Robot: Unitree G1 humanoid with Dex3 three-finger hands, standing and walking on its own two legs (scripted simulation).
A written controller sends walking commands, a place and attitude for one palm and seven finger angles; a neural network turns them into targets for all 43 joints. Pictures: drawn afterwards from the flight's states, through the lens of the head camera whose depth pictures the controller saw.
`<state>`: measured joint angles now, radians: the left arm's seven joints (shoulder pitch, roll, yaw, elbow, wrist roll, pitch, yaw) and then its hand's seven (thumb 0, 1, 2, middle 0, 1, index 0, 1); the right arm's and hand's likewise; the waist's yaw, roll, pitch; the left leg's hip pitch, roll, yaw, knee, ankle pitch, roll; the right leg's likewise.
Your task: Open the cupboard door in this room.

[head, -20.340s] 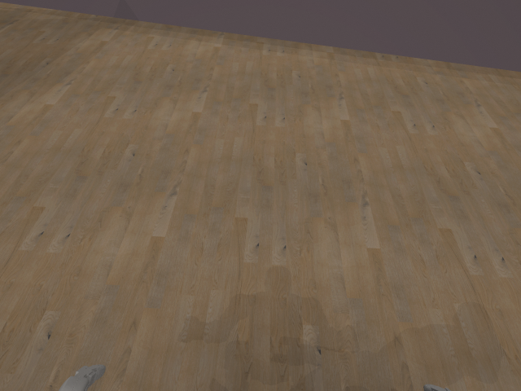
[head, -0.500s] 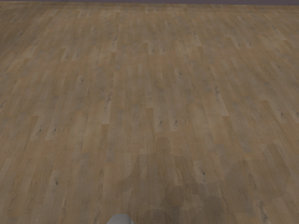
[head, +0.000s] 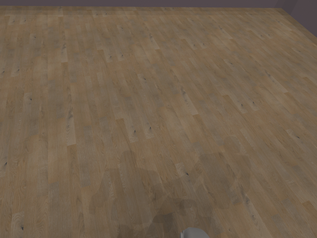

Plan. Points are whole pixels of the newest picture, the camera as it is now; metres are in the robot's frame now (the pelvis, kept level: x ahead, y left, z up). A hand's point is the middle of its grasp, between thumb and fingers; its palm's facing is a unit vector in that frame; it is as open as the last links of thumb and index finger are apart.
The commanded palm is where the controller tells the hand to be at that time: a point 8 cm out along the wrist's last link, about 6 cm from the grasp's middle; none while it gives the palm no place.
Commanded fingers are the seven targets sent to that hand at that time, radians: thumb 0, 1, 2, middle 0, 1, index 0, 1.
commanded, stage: turn or walk to find it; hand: left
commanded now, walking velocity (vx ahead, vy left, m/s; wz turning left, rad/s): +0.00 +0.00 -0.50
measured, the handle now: out of the picture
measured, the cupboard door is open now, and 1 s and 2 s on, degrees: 0 0 0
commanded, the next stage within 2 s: none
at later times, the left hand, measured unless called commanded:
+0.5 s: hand out of the picture +0.13 +0.09 -0.15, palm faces -0.22 -0.94 -0.27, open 7.4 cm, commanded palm none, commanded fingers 0.00 0.90 0.90 -0.20 -0.30 -0.20 -0.30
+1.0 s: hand out of the picture +0.13 +0.16 -0.18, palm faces -0.37 -0.90 -0.23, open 7.4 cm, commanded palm none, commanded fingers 0.00 0.90 0.90 -0.20 -0.30 -0.20 -0.30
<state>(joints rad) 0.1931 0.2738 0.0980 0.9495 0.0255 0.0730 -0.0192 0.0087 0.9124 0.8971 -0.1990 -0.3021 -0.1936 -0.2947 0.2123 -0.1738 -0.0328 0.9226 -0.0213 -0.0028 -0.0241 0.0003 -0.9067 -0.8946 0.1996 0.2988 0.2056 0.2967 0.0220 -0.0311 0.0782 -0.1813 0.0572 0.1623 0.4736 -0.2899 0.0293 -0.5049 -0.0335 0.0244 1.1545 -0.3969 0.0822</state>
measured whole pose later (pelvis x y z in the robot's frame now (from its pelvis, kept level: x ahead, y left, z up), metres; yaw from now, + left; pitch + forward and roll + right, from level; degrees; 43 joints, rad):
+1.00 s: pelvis +0.00 -0.02 +0.00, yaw -28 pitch -1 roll -1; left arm 0.24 0.27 0.10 0.97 0.03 0.07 -0.02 0.01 0.91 0.90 -0.20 -0.30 -0.20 -0.29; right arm 0.14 -0.18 -0.03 0.89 -0.02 0.01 -0.02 0.00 -0.91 -0.89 0.20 0.30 0.21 0.30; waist 0.05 -0.04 0.07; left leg -0.20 0.05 0.11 0.50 -0.29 0.02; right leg -0.50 0.02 0.04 1.13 -0.43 0.05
